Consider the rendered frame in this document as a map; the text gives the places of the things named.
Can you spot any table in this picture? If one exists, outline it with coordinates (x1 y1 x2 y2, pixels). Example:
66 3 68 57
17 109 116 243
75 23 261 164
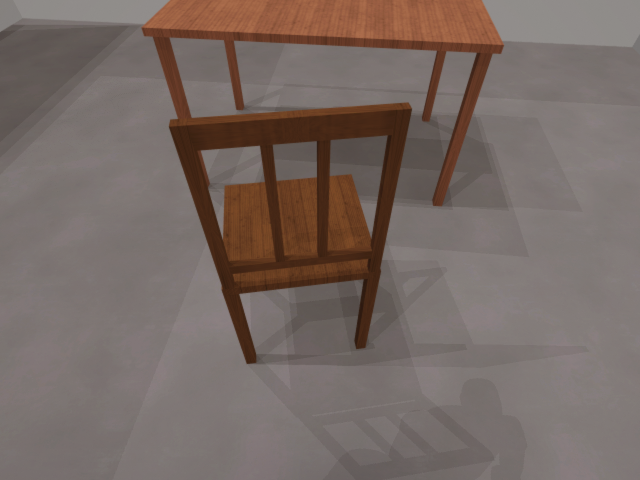
141 0 504 206

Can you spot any chair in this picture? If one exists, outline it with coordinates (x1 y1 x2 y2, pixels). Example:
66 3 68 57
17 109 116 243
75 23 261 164
169 102 412 364

